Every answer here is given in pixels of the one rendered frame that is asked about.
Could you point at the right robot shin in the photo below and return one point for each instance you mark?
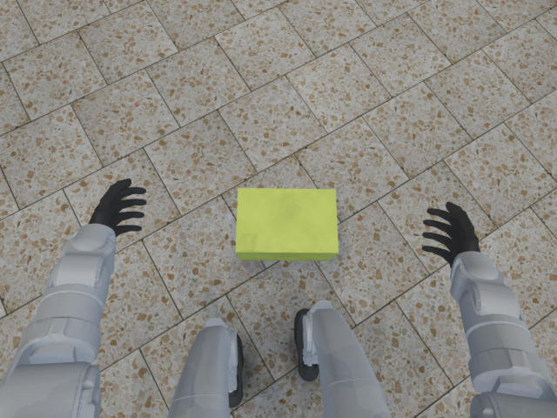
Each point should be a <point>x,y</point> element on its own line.
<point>313,359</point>

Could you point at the carton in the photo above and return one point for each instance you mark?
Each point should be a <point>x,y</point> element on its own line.
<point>287,224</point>

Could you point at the robot left upper arm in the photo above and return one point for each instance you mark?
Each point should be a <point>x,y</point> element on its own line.
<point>52,390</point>

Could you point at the robot right forearm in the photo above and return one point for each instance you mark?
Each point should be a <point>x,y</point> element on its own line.
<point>503,358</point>

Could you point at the robot right hand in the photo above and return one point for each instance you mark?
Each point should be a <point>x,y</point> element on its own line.
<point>461,232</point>

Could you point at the robot right thigh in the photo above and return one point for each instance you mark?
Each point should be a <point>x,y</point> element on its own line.
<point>349,386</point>

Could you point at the robot right upper arm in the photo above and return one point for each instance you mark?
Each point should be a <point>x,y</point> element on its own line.
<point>497,405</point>

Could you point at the robot left forearm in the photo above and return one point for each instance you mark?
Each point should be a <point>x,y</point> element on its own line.
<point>66,326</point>

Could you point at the robot left hand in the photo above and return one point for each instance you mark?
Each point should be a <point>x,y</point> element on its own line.
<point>108,211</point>

